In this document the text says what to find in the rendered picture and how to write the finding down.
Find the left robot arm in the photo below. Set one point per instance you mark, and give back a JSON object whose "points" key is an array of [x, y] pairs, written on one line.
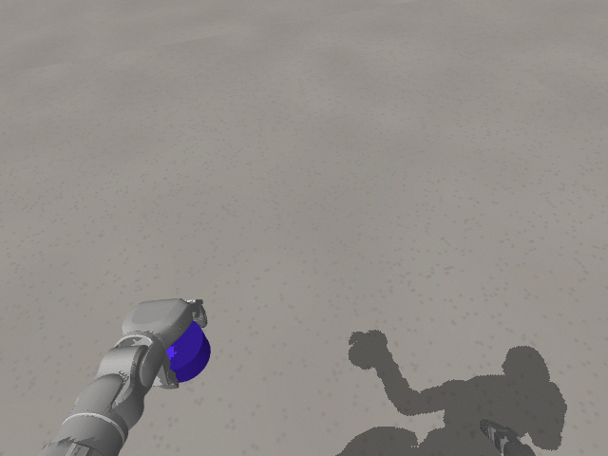
{"points": [[112, 403]]}

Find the tin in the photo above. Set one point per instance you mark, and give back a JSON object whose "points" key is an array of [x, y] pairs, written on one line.
{"points": [[189, 354]]}

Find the right robot hand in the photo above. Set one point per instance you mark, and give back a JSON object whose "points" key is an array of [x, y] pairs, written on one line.
{"points": [[506, 440]]}

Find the left robot hand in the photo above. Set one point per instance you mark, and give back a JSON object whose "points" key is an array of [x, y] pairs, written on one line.
{"points": [[167, 319]]}

